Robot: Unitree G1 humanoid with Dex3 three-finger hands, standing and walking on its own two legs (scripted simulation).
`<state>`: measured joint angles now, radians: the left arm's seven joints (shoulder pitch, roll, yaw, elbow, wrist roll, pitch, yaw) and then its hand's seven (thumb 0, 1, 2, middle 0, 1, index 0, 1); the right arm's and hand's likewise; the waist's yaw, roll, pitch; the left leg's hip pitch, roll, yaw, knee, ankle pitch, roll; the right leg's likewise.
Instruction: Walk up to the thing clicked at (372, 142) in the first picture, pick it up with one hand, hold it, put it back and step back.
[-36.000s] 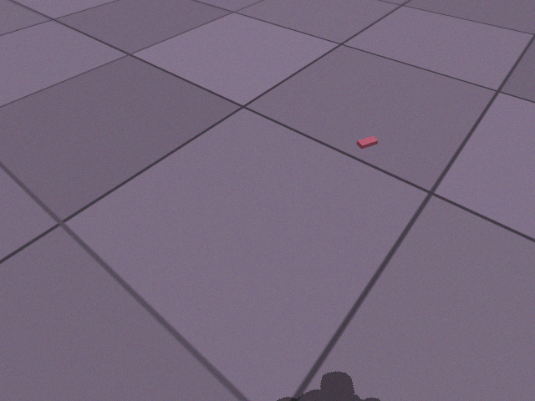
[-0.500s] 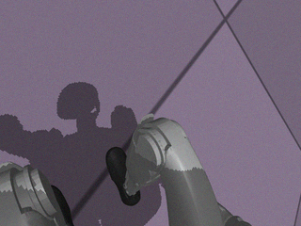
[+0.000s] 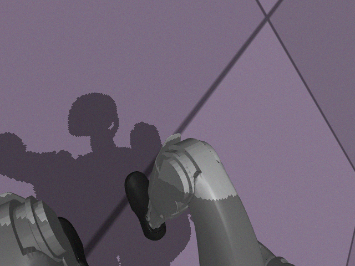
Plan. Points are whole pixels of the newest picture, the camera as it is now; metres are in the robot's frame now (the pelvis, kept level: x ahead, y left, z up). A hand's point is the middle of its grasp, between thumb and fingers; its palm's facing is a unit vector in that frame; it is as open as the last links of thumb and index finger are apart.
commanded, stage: close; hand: left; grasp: from above
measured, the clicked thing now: out of the picture +0.46 +0.36 -0.29
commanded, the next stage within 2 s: settle in 0.98 s
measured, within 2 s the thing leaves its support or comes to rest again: leaves its support in 1.32 s
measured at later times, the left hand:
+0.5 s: hand out of the picture +0.44 +0.36 -0.26, palm faces -0.46 -0.15 -0.87, open 9.1 cm
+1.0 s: hand out of the picture +0.44 +0.37 -0.25, palm faces -0.46 -0.15 -0.88, open 7.9 cm
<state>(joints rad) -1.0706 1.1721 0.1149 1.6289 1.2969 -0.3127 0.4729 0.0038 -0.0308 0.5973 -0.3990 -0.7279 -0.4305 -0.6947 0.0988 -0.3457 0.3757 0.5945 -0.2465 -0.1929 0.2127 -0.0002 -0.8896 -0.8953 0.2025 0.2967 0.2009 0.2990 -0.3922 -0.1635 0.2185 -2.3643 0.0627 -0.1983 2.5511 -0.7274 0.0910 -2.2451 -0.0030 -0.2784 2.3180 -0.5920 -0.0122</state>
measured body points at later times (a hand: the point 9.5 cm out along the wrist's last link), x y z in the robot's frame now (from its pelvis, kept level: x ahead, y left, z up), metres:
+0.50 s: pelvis +0.00 +0.00 +0.00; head +0.29 +0.14 +0.31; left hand +0.46 +0.37 -0.21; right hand +0.06 -0.24 -0.05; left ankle +0.06 +0.11 -0.27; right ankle +0.13 -0.10 -0.27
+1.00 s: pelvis +0.00 +0.00 +0.00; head +0.29 +0.15 +0.31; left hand +0.46 +0.37 -0.20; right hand +0.06 -0.24 -0.05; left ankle +0.06 +0.11 -0.27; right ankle +0.13 -0.10 -0.27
